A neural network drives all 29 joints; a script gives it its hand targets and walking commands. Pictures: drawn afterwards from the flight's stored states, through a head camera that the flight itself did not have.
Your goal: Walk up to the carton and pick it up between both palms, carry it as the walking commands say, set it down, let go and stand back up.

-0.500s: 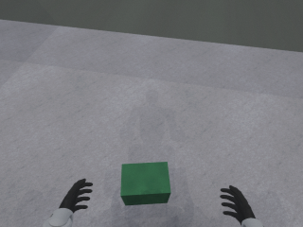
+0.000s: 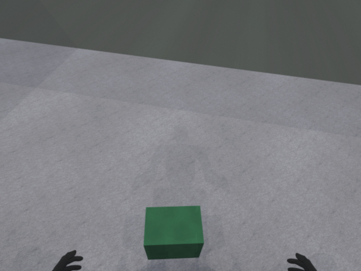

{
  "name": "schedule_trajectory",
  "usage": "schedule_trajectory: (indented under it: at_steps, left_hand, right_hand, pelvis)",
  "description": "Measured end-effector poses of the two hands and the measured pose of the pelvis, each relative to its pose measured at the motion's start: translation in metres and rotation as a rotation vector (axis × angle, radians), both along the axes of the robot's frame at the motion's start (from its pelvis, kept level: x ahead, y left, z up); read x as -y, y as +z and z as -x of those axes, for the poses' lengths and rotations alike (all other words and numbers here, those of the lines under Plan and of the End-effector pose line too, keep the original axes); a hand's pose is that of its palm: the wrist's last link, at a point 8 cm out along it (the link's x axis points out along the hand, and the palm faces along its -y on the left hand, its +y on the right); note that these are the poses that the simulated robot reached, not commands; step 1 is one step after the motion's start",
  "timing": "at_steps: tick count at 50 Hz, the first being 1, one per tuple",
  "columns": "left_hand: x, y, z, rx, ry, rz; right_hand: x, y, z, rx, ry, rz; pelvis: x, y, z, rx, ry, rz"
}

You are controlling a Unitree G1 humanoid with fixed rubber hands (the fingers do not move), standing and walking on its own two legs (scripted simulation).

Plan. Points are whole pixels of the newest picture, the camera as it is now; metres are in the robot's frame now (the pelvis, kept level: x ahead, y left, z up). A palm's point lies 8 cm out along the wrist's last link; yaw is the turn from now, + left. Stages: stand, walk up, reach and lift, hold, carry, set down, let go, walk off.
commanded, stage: stand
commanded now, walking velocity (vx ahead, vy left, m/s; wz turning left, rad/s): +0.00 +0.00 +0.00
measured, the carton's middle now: (173, 233) +0.40 +0.04 -0.65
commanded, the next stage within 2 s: none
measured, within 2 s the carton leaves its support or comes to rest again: neither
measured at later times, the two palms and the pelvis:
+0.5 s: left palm out of the picture +0.04 +0.28 -0.11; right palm out of the picture +0.05 -0.30 -0.10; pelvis -0.03 -0.01 +0.00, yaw +1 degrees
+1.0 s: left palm out of the picture +0.03 +0.27 -0.11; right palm out of the picture +0.05 -0.31 -0.11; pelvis -0.03 -0.02 +0.01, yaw +1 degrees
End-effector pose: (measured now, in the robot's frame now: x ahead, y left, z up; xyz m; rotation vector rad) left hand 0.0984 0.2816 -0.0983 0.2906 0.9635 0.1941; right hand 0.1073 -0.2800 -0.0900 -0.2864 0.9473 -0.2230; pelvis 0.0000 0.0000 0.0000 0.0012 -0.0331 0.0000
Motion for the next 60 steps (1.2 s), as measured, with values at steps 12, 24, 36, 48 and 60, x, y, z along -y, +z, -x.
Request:
schedule_trajectory:
  at_steps: [12,24,36,48,60]
  left_hand:
    - [0.002,-0.002,0.029,-0.050,-0.002,-0.008]
    - [0.004,-0.008,0.052,-0.108,0.008,-0.006]
    - [0.008,-0.010,0.061,-0.149,0.020,-0.010]
    - [0.008,-0.010,0.065,-0.164,0.040,-0.012]
    - [0.004,-0.009,0.061,-0.166,0.041,-0.018]
  right_hand:
    - [0.003,-0.011,0.033,-0.074,-0.004,-0.020]
    - [0.016,-0.013,0.056,-0.137,-0.017,-0.003]
    - [0.022,-0.018,0.068,-0.196,-0.026,-0.003]
    - [0.026,-0.017,0.062,-0.199,-0.015,0.004]
    - [0.030,-0.016,0.064,-0.211,-0.020,0.015]
  pelvis:
    - [0.005,0.002,0.018,0.010,0.007,0.002]
    - [0.010,0.004,0.028,0.009,0.010,0.002]
    - [0.015,0.005,0.030,0.012,0.011,0.001]
    - [0.017,0.006,0.030,0.014,0.012,0.002]
    - [0.018,0.007,0.030,0.011,0.016,0.002]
